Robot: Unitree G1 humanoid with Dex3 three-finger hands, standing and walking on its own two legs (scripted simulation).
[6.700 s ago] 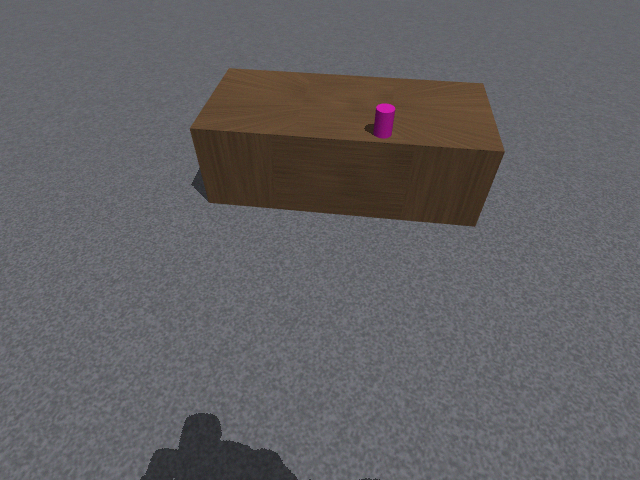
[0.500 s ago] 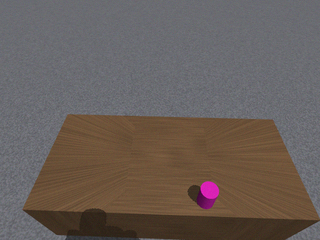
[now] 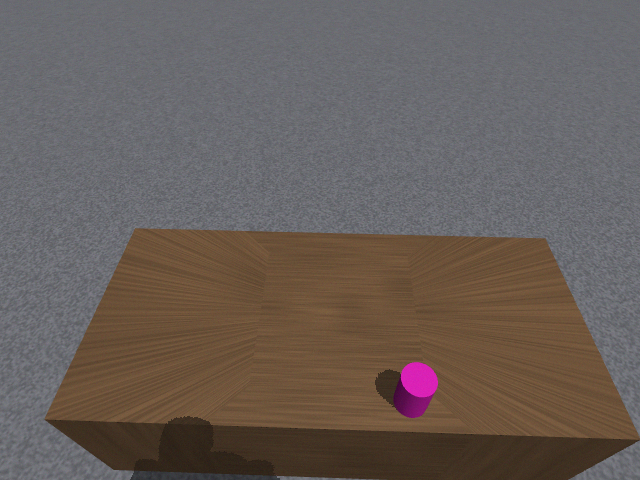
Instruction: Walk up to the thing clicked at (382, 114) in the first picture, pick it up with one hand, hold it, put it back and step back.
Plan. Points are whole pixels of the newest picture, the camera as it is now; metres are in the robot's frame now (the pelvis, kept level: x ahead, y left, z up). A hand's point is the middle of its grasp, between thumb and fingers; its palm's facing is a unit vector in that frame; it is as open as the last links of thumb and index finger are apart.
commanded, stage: stand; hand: right
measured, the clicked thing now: (414, 390) +0.40 -0.18 -0.34
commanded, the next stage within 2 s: go down in 0.64 s
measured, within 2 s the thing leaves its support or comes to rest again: neither
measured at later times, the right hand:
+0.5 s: hand out of the picture +0.07 -0.25 -0.16, palm faces -0.02 +0.94 -0.34, open 7.4 cm
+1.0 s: hand out of the picture +0.15 -0.26 -0.15, palm faces +0.06 +0.94 -0.33, open 11.5 cm
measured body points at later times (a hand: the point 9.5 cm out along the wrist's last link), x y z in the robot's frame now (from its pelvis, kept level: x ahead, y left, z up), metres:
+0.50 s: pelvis +0.00 +0.00 +0.00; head +0.01 +0.00 +0.45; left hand +0.07 +0.31 -0.13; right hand +0.07 -0.30 -0.13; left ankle +0.02 +0.14 -0.75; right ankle -0.04 -0.13 -0.75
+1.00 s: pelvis -0.01 +0.00 -0.01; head +0.03 +0.00 +0.44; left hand +0.08 +0.27 -0.13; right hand +0.15 -0.31 -0.13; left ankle +0.02 +0.14 -0.75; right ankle -0.04 -0.13 -0.75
